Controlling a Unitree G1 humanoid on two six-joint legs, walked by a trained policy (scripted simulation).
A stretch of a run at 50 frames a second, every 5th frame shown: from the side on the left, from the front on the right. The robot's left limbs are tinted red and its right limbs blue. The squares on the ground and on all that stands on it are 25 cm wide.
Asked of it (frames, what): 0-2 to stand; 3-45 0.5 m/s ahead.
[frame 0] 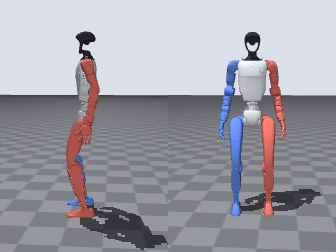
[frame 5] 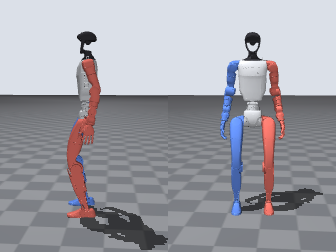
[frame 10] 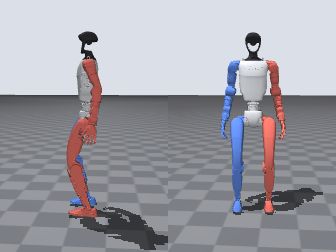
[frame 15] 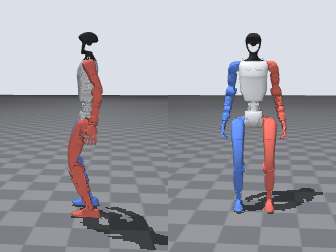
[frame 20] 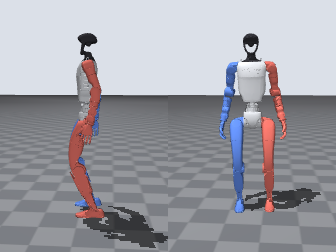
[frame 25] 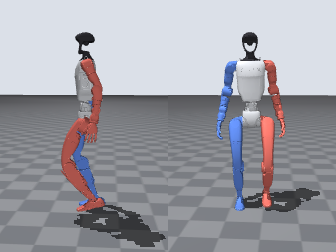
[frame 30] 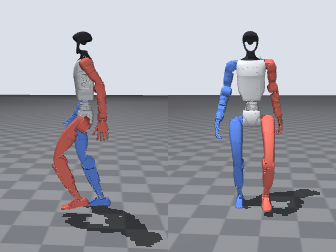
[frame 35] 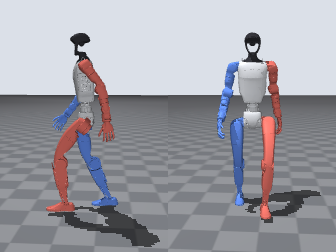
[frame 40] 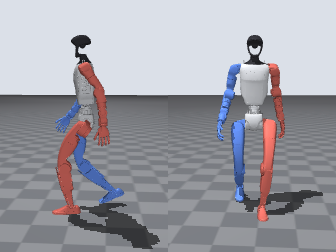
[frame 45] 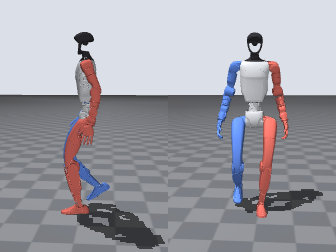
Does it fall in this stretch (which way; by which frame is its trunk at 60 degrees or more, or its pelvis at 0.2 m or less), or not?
no
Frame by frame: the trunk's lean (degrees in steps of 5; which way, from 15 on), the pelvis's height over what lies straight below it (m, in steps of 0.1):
0: 0, 0.8
5: 0, 0.8
10: 0, 0.8
15: 0, 0.8
20: 0, 0.8
25: 0, 0.8
30: 0, 0.8
35: 5, 0.8
40: 5, 0.7
45: 5, 0.8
